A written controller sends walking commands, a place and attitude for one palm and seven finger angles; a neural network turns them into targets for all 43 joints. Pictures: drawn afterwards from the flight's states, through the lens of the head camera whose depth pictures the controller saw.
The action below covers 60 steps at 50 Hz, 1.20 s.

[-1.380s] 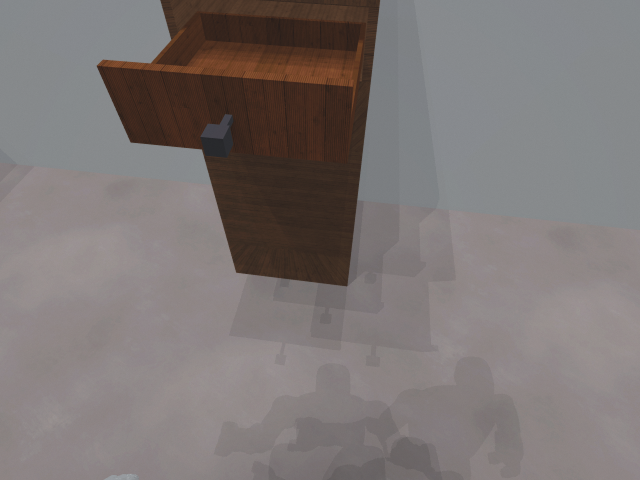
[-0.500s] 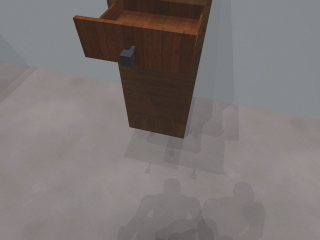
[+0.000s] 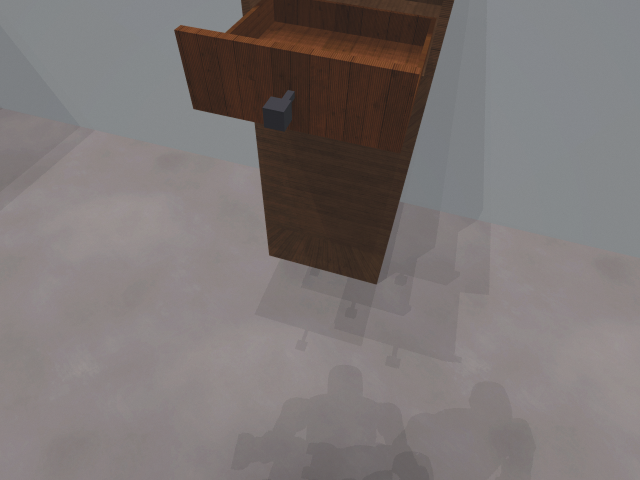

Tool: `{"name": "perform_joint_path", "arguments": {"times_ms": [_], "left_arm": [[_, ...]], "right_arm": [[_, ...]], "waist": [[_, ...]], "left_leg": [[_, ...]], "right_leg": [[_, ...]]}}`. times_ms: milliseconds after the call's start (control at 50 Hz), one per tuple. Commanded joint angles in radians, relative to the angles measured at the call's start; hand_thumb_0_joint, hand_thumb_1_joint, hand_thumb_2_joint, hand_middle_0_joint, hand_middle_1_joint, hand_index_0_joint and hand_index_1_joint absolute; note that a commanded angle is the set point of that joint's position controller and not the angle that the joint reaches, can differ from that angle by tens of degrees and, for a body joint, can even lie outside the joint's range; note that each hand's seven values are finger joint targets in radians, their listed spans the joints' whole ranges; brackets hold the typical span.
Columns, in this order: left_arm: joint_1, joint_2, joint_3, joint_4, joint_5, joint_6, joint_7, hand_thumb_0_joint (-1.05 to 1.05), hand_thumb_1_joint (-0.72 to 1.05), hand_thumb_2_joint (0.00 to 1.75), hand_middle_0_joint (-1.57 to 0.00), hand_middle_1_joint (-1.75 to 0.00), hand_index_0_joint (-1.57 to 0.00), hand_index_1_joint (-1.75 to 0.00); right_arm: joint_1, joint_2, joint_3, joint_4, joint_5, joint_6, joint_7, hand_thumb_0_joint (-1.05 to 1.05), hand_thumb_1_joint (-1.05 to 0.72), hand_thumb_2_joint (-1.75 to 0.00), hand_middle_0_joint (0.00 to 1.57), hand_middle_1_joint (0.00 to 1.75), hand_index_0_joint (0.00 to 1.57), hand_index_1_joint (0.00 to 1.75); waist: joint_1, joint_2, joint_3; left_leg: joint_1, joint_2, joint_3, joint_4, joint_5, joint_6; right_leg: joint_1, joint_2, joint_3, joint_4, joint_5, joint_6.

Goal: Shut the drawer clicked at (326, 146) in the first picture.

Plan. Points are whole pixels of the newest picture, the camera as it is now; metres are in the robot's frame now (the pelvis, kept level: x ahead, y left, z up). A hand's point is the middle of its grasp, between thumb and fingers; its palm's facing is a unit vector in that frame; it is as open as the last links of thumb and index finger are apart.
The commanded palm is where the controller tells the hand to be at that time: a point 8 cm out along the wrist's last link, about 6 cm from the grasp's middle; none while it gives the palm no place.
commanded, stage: stand and wait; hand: left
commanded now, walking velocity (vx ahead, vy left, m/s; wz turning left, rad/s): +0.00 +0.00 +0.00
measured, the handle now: (282, 107) +0.62 +0.09 +0.13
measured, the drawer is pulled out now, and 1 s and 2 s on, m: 0.29 0.29 0.29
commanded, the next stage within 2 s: look at it before walking up in 0.20 s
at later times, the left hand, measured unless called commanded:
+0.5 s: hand out of the picture +0.00 +0.19 -0.16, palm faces +0.01 -0.97 -0.22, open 7.4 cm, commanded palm none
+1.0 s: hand out of the picture +0.08 +0.20 -0.15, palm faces -0.04 -0.96 -0.28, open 7.4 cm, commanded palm none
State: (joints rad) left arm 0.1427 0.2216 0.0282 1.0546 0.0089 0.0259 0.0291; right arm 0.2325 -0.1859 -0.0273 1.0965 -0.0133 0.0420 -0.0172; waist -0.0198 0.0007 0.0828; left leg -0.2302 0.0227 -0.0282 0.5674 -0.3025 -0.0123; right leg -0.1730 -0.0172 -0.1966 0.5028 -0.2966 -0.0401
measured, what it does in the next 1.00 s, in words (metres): stands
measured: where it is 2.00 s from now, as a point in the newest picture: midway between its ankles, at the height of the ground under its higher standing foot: outside the picture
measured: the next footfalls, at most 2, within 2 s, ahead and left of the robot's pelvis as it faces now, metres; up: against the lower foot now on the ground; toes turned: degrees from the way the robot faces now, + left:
left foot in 1.84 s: +0.07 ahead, +0.13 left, +0.00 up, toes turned -7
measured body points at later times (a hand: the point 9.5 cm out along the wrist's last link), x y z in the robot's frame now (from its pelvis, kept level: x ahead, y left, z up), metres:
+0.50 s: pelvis +0.01 +0.00 +0.01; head +0.04 +0.00 +0.46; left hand +0.00 +0.24 -0.15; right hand +0.04 -0.24 -0.15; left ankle +0.00 +0.12 -0.73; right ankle -0.01 -0.09 -0.73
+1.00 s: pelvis +0.01 -0.02 +0.01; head +0.03 -0.02 +0.46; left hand +0.09 +0.25 -0.13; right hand +0.03 -0.28 -0.14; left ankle +0.00 +0.12 -0.73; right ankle -0.01 -0.09 -0.73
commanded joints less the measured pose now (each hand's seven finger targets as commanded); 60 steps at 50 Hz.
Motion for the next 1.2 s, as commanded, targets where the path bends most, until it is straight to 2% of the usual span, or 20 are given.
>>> {"name": "perform_joint_path", "arguments": {"times_ms": [0,20,40,100,140,200,280,340,400,440,640,680,860,940,1040,1100,1180], "left_arm": [[0.060,0.096,0.018,-0.029,-0.005,-0.008,0.007,0.00,0.90,0.90,-0.20,-0.30,-0.20,-0.30],[0.077,0.101,0.020,-0.016,-0.006,-0.009,0.005,0.00,0.90,0.90,-0.20,-0.30,-0.20,-0.30],[0.093,0.096,0.020,-0.009,-0.005,-0.012,0.003,0.00,0.90,0.90,-0.20,-0.30,-0.20,-0.30],[0.117,0.096,0.018,0.007,-0.002,-0.025,0.000,0.00,0.90,0.90,-0.20,-0.30,-0.20,-0.30],[0.123,0.096,0.013,0.016,-0.003,-0.031,0.000,0.00,0.90,0.90,-0.20,-0.30,-0.20,-0.30],[0.128,0.097,0.011,0.022,-0.001,-0.037,0.001,0.00,0.90,0.90,-0.20,-0.30,-0.20,-0.30],[0.144,0.092,0.005,0.038,-0.001,-0.039,0.002,0.00,0.90,0.90,-0.20,-0.30,-0.20,-0.30],[0.151,0.096,0.004,0.045,-0.001,-0.041,0.002,0.00,0.90,0.90,-0.20,-0.30,-0.20,-0.30],[0.152,0.107,0.007,0.043,-0.001,-0.044,0.002,0.00,0.90,0.90,-0.20,-0.30,-0.20,-0.30],[0.147,0.106,0.006,0.045,-0.001,-0.043,0.002,0.00,0.90,0.90,-0.20,-0.30,-0.20,-0.30],[0.108,0.151,0.016,0.026,-0.003,-0.050,0.001,0.00,0.90,0.90,-0.20,-0.30,-0.20,-0.30],[0.096,0.157,0.019,0.022,-0.003,-0.052,0.001,0.00,0.90,0.90,-0.20,-0.30,-0.20,-0.30],[0.048,0.196,0.026,0.005,-0.003,-0.054,-0.004,0.00,0.90,0.90,-0.20,-0.30,-0.20,-0.30],[0.068,0.140,0.016,0.006,-0.005,-0.032,-0.001,0.00,0.90,0.90,-0.20,-0.30,-0.20,-0.30],[0.072,0.160,0.031,-0.011,-0.001,-0.018,-0.003,0.00,0.90,0.90,-0.20,-0.30,-0.20,-0.30],[0.085,0.166,0.040,-0.021,0.002,-0.015,-0.003,0.00,0.90,0.90,-0.20,-0.30,-0.20,-0.30],[0.082,0.167,0.048,-0.041,0.005,-0.005,-0.007,0.00,0.90,0.90,-0.20,-0.30,-0.20,-0.30]], "right_arm": [[0.033,-0.137,-0.011,-0.028,-0.012,-0.025,-0.012,0.00,-0.90,-0.90,0.20,0.30,0.20,0.30],[0.017,-0.135,-0.009,-0.034,-0.009,-0.030,-0.014,0.00,-0.90,-0.90,0.20,0.30,0.20,0.30],[0.010,-0.136,-0.009,-0.036,-0.007,-0.034,-0.016,0.00,-0.90,-0.90,0.20,0.30,0.20,0.30],[0.017,-0.114,-0.010,-0.036,0.001,-0.040,-0.017,0.00,-0.90,-0.90,0.20,0.30,0.20,0.30],[0.032,-0.102,-0.008,-0.027,0.001,-0.039,-0.017,0.00,-0.90,-0.90,0.20,0.30,0.20,0.30],[0.037,-0.099,-0.007,-0.021,0.004,-0.038,-0.018,0.00,-0.90,-0.90,0.20,0.30,0.20,0.30],[0.029,-0.105,-0.003,-0.016,0.002,-0.037,-0.020,0.00,-0.90,-0.90,0.20,0.30,0.20,0.30],[0.025,-0.115,-0.003,-0.013,0.003,-0.040,-0.022,0.00,-0.90,-0.90,0.20,0.30,0.20,0.30],[0.021,-0.124,-0.005,-0.011,0.004,-0.043,-0.023,0.00,-0.90,-0.90,0.20,0.30,0.20,0.30],[0.022,-0.126,-0.003,-0.008,0.002,-0.043,-0.022,0.00,-0.90,-0.90,0.20,0.30,0.20,0.30],[0.010,-0.157,-0.006,-0.004,0.000,-0.049,-0.022,0.00,-0.90,-0.90,0.20,0.30,0.20,0.30],[0.006,-0.164,-0.007,-0.004,-0.001,-0.048,-0.021,0.00,-0.90,-0.90,0.20,0.30,0.20,0.30],[-0.012,-0.198,-0.009,-0.007,-0.004,-0.050,-0.018,0.00,-0.90,-0.90,0.20,0.30,0.20,0.30],[0.032,-0.129,0.004,0.001,-0.005,-0.035,-0.023,0.00,-0.90,-0.90,0.20,0.30,0.20,0.30],[0.033,-0.145,-0.007,-0.018,-0.006,-0.024,-0.030,0.00,-0.90,-0.90,0.20,0.30,0.20,0.30],[0.031,-0.136,-0.013,-0.030,-0.003,-0.023,-0.033,0.00,-0.90,-0.90,0.20,0.30,0.20,0.30],[0.041,-0.128,-0.020,-0.038,-0.002,-0.018,-0.034,0.00,-0.90,-0.90,0.20,0.30,0.20,0.30]], "waist": [[0.028,0.167,0.021],[0.035,0.166,0.004],[0.038,0.155,-0.014],[0.031,0.067,-0.065],[0.020,0.029,-0.095],[0.012,-0.003,-0.077],[0.009,0.004,-0.031],[0.009,0.010,-0.036],[0.013,-0.014,-0.042],[0.012,0.002,-0.038],[0.017,-0.004,-0.064],[0.016,0.003,-0.046],[0.016,0.013,-0.054],[0.011,0.003,-0.064],[0.011,-0.012,-0.060],[0.014,-0.052,-0.079],[0.003,-0.047,-0.052]], "left_leg": [[-0.091,0.165,-0.216,-0.250,0.267,0.080],[-0.094,0.166,-0.231,-0.274,0.261,0.085],[-0.093,0.155,-0.216,-0.276,0.249,0.079],[-0.033,0.106,-0.121,-0.238,0.254,0.044],[0.013,0.088,-0.081,-0.218,0.257,0.029],[0.050,0.083,-0.052,-0.216,0.276,0.024],[0.056,0.084,-0.042,-0.228,0.270,0.024],[0.070,0.087,-0.040,-0.234,0.279,0.026],[0.079,0.090,-0.038,-0.239,0.284,0.030],[0.073,0.090,-0.036,-0.244,0.274,0.027],[0.084,0.095,-0.031,-0.241,0.320,0.025],[0.076,0.095,-0.028,-0.246,0.313,0.022],[0.079,0.103,-0.025,-0.258,0.290,0.018],[0.075,0.109,0.009,-0.225,0.281,0.005],[0.049,0.114,0.046,-0.170,0.236,0.000],[0.039,0.112,0.067,-0.131,0.209,0.000],[0.023,0.104,0.077,-0.087,0.144,-0.001]], "right_leg": [[0.030,-0.080,0.113,-0.055,0.030,0.021],[0.060,-0.078,0.119,-0.058,0.030,0.023],[0.087,-0.081,0.125,-0.075,0.043,0.021],[0.114,-0.113,0.135,-0.132,0.134,0.008],[0.106,-0.133,0.138,-0.152,0.174,0.002],[0.079,-0.136,0.130,-0.173,0.202,0.002],[0.055,-0.137,0.138,-0.198,0.198,0.004],[0.063,-0.134,0.143,-0.202,0.211,0.003],[0.075,-0.129,0.141,-0.206,0.221,0.003],[0.076,-0.132,0.145,-0.212,0.207,0.003],[0.119,-0.139,0.153,-0.212,0.308,-0.004],[0.115,-0.140,0.158,-0.219,0.311,-0.005],[0.124,-0.138,0.177,-0.237,0.289,-0.007],[0.111,-0.138,0.193,-0.205,0.338,0.000],[0.083,-0.141,0.233,-0.164,0.379,-0.014],[0.080,-0.145,0.257,-0.152,0.406,-0.023],[0.017,-0.159,0.299,-0.159,0.330,-0.050]]}}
